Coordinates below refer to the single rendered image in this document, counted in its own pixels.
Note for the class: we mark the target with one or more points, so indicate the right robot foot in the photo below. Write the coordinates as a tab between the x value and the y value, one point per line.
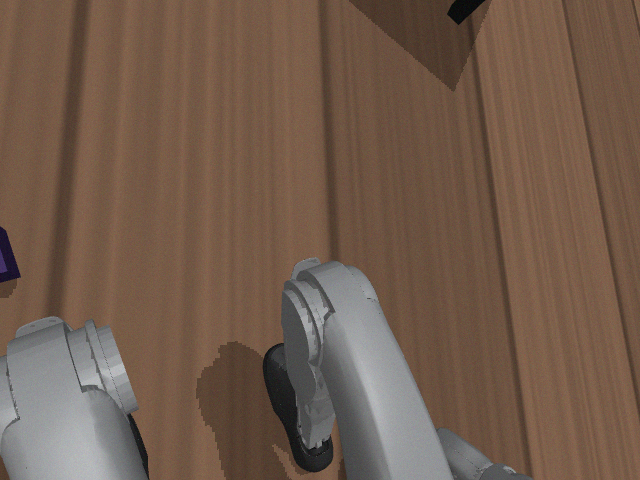
283	400

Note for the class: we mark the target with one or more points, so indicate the small box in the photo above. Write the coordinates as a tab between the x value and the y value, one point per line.
8	266

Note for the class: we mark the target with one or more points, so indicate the right robot arm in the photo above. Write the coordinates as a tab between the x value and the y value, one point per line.
500	471

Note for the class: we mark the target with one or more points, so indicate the left robot foot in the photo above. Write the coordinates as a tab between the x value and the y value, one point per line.
139	443

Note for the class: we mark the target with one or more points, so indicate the right robot hand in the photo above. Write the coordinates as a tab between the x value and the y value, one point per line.
466	462

